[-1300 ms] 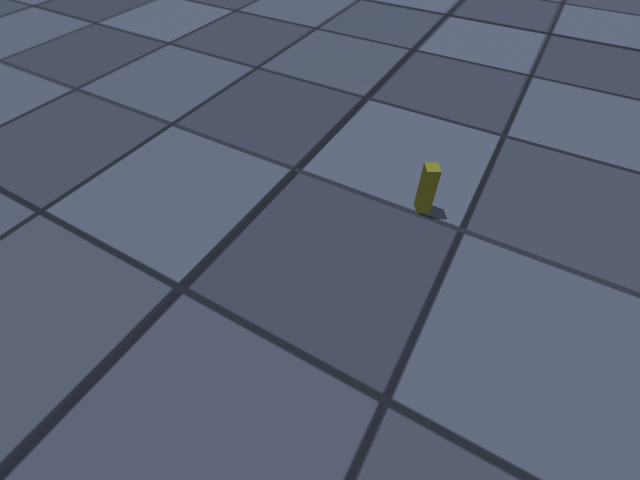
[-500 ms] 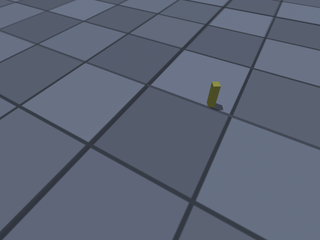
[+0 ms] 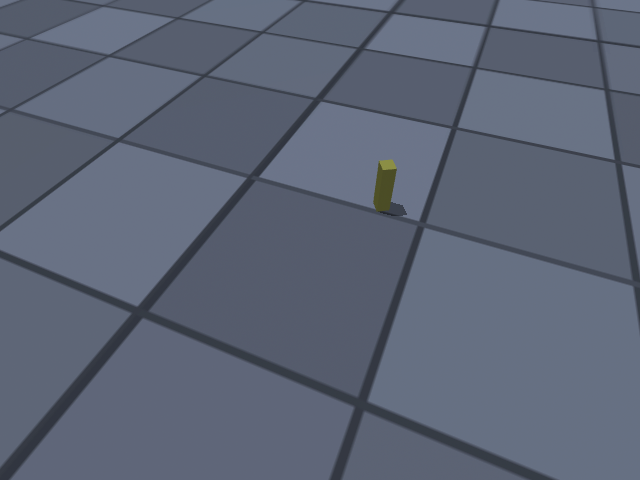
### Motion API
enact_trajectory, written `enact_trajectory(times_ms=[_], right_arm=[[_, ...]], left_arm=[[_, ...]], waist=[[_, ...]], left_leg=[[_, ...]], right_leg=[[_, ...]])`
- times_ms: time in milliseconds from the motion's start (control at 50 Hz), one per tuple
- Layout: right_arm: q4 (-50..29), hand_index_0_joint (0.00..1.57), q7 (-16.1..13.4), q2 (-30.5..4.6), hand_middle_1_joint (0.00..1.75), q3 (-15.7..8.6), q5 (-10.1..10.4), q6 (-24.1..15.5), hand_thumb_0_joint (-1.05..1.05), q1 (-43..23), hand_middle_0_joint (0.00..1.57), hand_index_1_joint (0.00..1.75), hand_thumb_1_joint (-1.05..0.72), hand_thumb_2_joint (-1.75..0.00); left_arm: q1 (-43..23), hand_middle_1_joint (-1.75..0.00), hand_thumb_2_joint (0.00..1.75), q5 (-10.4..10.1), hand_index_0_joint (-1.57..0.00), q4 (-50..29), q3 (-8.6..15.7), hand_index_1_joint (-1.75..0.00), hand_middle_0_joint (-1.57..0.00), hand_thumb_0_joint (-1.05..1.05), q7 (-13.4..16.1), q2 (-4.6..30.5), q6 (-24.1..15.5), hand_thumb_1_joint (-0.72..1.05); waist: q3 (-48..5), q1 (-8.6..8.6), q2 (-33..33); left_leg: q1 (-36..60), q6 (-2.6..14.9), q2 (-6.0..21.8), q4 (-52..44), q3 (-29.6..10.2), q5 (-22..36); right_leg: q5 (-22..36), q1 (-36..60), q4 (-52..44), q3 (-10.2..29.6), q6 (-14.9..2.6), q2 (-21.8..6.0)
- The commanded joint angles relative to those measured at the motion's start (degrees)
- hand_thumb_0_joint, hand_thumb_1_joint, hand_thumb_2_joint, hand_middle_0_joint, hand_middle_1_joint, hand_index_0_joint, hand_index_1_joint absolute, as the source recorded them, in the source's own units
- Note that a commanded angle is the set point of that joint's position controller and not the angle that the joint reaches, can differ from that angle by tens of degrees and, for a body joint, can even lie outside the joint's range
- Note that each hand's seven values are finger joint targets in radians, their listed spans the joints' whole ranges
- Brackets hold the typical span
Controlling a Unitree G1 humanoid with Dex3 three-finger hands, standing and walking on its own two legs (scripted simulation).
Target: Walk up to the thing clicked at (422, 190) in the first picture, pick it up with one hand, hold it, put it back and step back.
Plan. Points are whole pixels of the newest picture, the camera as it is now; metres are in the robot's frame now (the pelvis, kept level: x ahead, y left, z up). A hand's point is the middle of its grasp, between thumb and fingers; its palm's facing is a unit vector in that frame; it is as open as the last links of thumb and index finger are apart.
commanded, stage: walk up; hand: left
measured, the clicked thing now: (384, 186) +1.40 -0.27 -0.66
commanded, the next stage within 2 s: none
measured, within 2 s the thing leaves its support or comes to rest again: neither
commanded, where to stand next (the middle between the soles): +0.99 -0.34 m, yaw -20 degrees
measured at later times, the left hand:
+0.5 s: hand (217, 411) +0.26 +0.18 -0.16, palm faces -0.18 -0.93 -0.32, open 7.4 cm
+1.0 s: hand (306, 229) +0.63 +0.05 -0.13, palm faces -0.34 -0.84 -0.41, open 7.4 cm
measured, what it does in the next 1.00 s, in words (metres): walks ahead, turning right: right foot, then left foot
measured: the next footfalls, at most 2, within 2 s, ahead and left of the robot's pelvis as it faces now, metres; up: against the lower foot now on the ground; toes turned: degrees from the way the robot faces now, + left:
right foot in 0.14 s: +0.16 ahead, -0.20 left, +0.00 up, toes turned -10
left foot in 0.54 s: +0.39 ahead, +0.02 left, +0.00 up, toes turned -6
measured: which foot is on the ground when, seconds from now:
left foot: down 0.00-0.16, up 0.18-0.52, down 0.54-0.94, up 0.96-1.00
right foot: up 0.00-0.12, down 0.14-0.56, up 0.58-0.92, down 0.94-1.00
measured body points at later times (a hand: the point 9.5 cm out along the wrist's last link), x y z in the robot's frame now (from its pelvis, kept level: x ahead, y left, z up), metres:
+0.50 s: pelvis +0.19 -0.08 -0.01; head +0.21 -0.08 +0.44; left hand +0.27 +0.22 -0.13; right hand +0.22 -0.42 -0.12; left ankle +0.33 +0.03 -0.73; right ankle +0.12 -0.19 -0.74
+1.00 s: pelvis +0.41 -0.17 -0.03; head +0.42 -0.19 +0.42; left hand +0.65 +0.09 -0.10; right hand +0.31 -0.49 -0.15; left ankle +0.36 +0.01 -0.70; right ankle +0.47 -0.30 -0.74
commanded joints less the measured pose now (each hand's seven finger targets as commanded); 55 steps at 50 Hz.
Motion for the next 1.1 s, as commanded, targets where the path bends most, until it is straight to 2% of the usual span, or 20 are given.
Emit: enact_trajectory(times_ms=[0,60,100,120,140,160,280,420,500,540,560,660,720,840,880,900,920,940,980,1080], right_arm=[[-7.37,0.20,-0.63,-18.52,0.30,-4.94,-0.55,-1.55,0.00,-6.02,0.20,0.30,-0.90,-0.90],[-7.62,0.20,-0.28,-18.17,0.30,-4.78,-0.47,-0.96,0.00,-5.58,0.20,0.30,-0.90,-0.90],[-8.04,0.20,-0.18,-16.38,0.30,-3.93,-0.13,-0.15,0.00,-5.83,0.20,0.30,-0.90,-0.90],[-8.57,0.20,-0.02,-12.47,0.30,-2.37,-0.08,0.29,0.00,-3.98,0.20,0.30,-0.90,-0.90],[-12.10,0.20,0.26,-7.86,0.30,-0.28,1.42,-0.02,0.00,-4.24,0.20,0.30,-0.90,-0.90],[-11.98,0.20,0.11,-13.80,0.30,-1.66,1.33,0.27,0.00,-5.95,0.20,0.30,-0.90,-0.90],[-7.47,0.20,1.55,-15.16,0.30,-2.57,1.60,0.37,0.00,3.50,0.20,0.30,-0.90,-0.90],[-11.70,0.20,2.32,-13.12,0.30,-2.92,0.95,-0.83,0.00,-1.38,0.20,0.30,-0.90,-0.90],[-8.26,0.20,1.12,-15.24,0.30,-4.87,0.61,-2.32,0.00,12.55,0.20,0.30,-0.90,-0.90],[-9.52,0.20,0.19,-22.52,0.30,-6.44,0.53,-2.99,0.00,17.41,0.20,0.30,-0.90,-0.90],[-11.05,0.20,0.43,-22.77,0.30,-6.46,2.40,-2.78,0.00,11.86,0.20,0.30,-0.90,-0.90],[-12.06,0.20,0.13,-16.51,0.30,-3.23,2.03,-3.10,0.00,6.89,0.20,0.30,-0.90,-0.90],[-12.28,0.20,0.21,-17.33,0.30,-3.27,1.59,-3.23,0.00,8.60,0.20,0.30,-0.90,-0.90],[-13.16,0.20,0.32,-18.09,0.30,-3.46,2.00,-2.05,0.00,7.38,0.20,0.30,-0.90,-0.90],[-13.67,0.20,0.21,-16.62,0.30,-2.71,2.23,-1.45,0.00,6.66,0.20,0.30,-0.90,-0.90],[-13.82,0.20,0.17,-13.16,0.30,-1.42,2.16,-1.30,0.00,9.40,0.20,0.30,-0.90,-0.90],[-15.25,0.20,0.16,-9.18,0.30,0.14,2.32,-1.27,0.00,11.09,0.20,0.30,-0.90,-0.90],[-14.73,0.20,-0.20,-13.32,0.30,-0.77,2.76,-0.65,0.00,10.61,0.20,0.30,-0.90,-0.90],[-12.64,0.20,-0.49,-16.09,0.30,-1.78,2.90,0.17,0.00,7.85,0.20,0.30,-0.90,-0.90],[-9.56,0.20,1.24,-14.18,0.30,-1.98,1.71,0.73,0.00,12.03,0.20,0.30,-0.90,-0.90]], left_arm=[[-5.20,-0.30,0.90,-0.27,-0.20,-8.50,3.17,-0.30,-0.20,0.00,-1.91,10.12,-2.16,0.90],[-2.26,-0.30,0.90,0.02,-0.20,-7.61,3.41,-0.30,-0.20,0.00,-1.54,10.27,-2.59,0.90],[6.70,-0.30,0.90,0.30,-0.20,-5.09,4.55,-0.30,-0.20,0.00,-0.34,11.67,-3.35,0.90],[15.57,-0.30,0.90,0.36,-0.20,-3.26,6.22,-0.30,-0.20,0.00,0.98,15.29,-4.10,0.90],[17.12,-0.30,0.90,0.09,-0.20,-4.93,7.23,-0.30,-0.20,0.00,2.07,21.92,-4.70,0.90],[12.42,-0.30,0.90,-0.99,-0.20,-7.18,6.67,-0.30,-0.20,0.00,1.95,23.05,-4.73,0.90],[3.59,-0.30,0.90,-1.87,-0.20,-10.89,4.09,-0.30,-0.20,0.00,3.00,15.87,-5.98,0.90],[4.16,-0.30,0.90,-1.33,-0.20,-14.33,3.81,-0.30,-0.20,0.00,2.99,15.46,-7.01,0.90],[3.17,-0.30,0.90,-1.06,-0.20,-15.42,2.09,-0.30,-0.20,0.00,3.12,11.78,-6.88,0.90],[7.49,-0.30,0.90,-2.03,-0.20,-15.22,1.09,-0.30,-0.20,0.00,3.99,8.26,-6.76,0.90],[6.73,-0.30,0.90,-1.23,-0.20,-14.38,1.40,-0.30,-0.20,0.00,4.68,13.21,-6.61,0.90],[6.25,-0.30,0.90,-2.39,-0.20,-11.66,1.62,-0.30,-0.20,0.00,2.79,11.66,-6.16,0.90],[1.40,-0.30,0.90,-1.98,-0.20,-13.40,1.19,-0.30,-0.20,0.00,1.71,9.84,-5.72,0.90],[-2.33,-0.30,0.90,-1.61,-0.20,-13.40,1.81,-0.30,-0.20,0.00,0.80,9.50,-5.66,0.90],[3.99,-0.30,0.90,-1.54,-0.20,-11.34,2.76,-0.30,-0.20,0.00,1.53,11.15,-6.13,0.90],[10.06,-0.30,0.90,-1.49,-0.20,-9.68,4.21,-0.30,-0.20,0.00,2.35,14.00,-6.66,0.90],[14.53,-0.30,0.90,-1.30,-0.20,-10.31,5.65,-0.30,-0.20,0.00,3.37,19.27,-7.05,0.90],[12.62,-0.30,0.90,-2.31,-0.20,-11.81,5.50,-0.30,-0.20,0.00,3.58,21.83,-7.08,0.90],[6.13,-0.30,0.90,-3.63,-0.20,-12.87,4.50,-0.30,-0.20,0.00,4.04,19.16,-6.76,0.90],[2.99,-0.30,0.90,-2.35,-0.20,-14.14,2.98,-0.30,-0.20,0.00,4.20,14.92,-8.02,0.90]], waist=[[2.78,0.32,11.02],[1.96,0.84,8.71],[-1.85,5.73,-0.21],[-4.69,10.09,-13.63],[-2.37,9.74,-27.11],[-0.50,7.20,-14.39],[2.47,0.45,-6.53],[2.20,1.72,-4.40],[-4.24,-6.63,5.11],[-6.40,-6.86,16.72],[-4.16,-4.53,9.14],[1.24,-1.14,9.38],[1.68,-2.13,10.29],[-0.66,-1.53,8.56],[-4.16,2.87,2.42],[-7.86,5.96,-6.71],[-10.07,7.09,-19.26],[-9.04,6.56,-14.63],[-1.27,3.92,-4.22],[0.94,-0.02,-6.61]], left_leg=[[-6.12,9.25,14.46,-11.17,-6.20,-16.42],[-10.08,8.36,12.18,-4.17,-1.37,-16.91],[-15.43,6.90,9.13,12.54,2.63,-12.32],[-22.13,5.11,4.19,33.32,5.01,-9.43],[-38.47,1.63,-4.33,46.80,2.45,-20.70],[-36.16,1.07,-0.03,49.39,-6.61,-17.21],[-25.56,1.14,4.90,35.28,-7.12,-3.09],[-20.71,0.09,3.70,17.19,-4.76,3.52],[7.85,2.40,-0.47,9.56,-2.38,1.27],[13.45,11.09,23.37,-9.71,-45.33,-25.13],[6.13,15.07,25.23,-10.87,-47.46,-27.74],[-4.82,11.82,14.91,-6.75,-14.29,1.76],[-3.54,12.98,14.41,-6.24,-8.22,11.55],[-6.40,9.62,12.52,-0.62,-2.59,8.77],[-10.20,7.35,10.51,12.24,0.59,14.14],[-15.85,5.62,6.93,27.31,1.97,11.48],[-28.10,3.20,0.40,42.62,2.45,-8.70],[-34.86,2.10,-1.38,48.72,-3.60,-15.18],[-32.80,2.49,3.75,50.08,-9.51,-9.50],[-25.92,1.06,4.81,37.14,-7.28,-2.47]], right_leg=[[2.96,-0.22,-6.99,-1.23,0.42,-3.99],[5.44,7.74,-9.83,-7.79,-0.05,-0.79],[5.82,19.58,-14.12,-9.81,-0.89,2.95],[-4.49,28.41,-21.11,-2.61,-2.87,2.15],[-19.98,29.58,-37.25,28.64,-8.63,-11.91],[-29.20,21.14,-42.76,42.93,-14.32,-18.82],[-9.16,10.61,-37.15,16.32,-10.76,-8.38],[-1.72,10.11,-34.24,11.63,-11.10,-8.22],[13.98,-2.45,-10.17,3.98,-7.36,-2.25],[-7.57,-19.14,18.06,2.53,-3.05,10.14],[-7.43,-17.17,22.79,7.70,-3.51,5.12],[1.96,-10.02,10.46,4.12,-0.74,-1.00],[3.98,-9.13,1.50,0.99,0.16,-0.96],[12.66,4.82,-12.86,-5.86,-1.60,1.38],[14.27,18.11,-17.45,-6.63,-2.75,3.63],[8.18,27.98,-19.36,-2.47,-3.85,3.01],[-1.60,35.05,-25.41,20.47,-8.43,-10.31],[-6.91,32.86,-33.95,39.85,-14.91,-19.61],[-5.63,20.72,-33.79,29.49,-15.39,-16.49],[2.06,9.21,-33.86,12.81,-12.71,-9.05]])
